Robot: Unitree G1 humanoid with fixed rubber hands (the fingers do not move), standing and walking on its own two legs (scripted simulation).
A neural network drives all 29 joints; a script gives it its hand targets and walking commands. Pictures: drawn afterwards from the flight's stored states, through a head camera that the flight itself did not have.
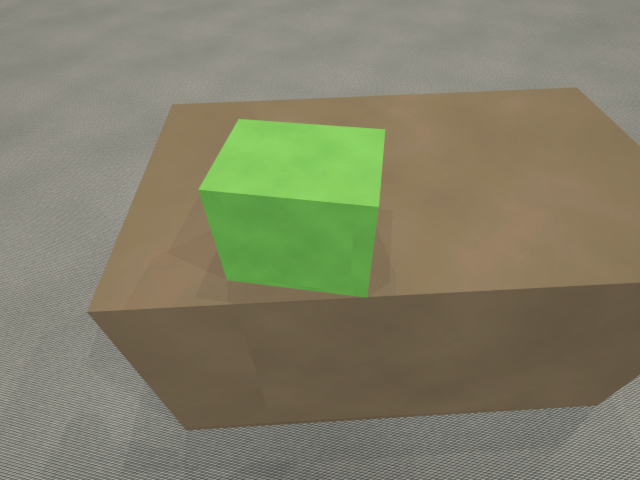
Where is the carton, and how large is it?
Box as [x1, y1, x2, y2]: [198, 119, 384, 297]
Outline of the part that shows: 238,119 198,189 226,278 229,280 366,297 378,209 384,129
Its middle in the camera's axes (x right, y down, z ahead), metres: -0.03 -0.05 +0.67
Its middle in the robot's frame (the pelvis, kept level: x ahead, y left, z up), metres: +0.56 +0.01 +0.01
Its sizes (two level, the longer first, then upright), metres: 0.253 0.191 0.213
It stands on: a pedestal, 0.64 m high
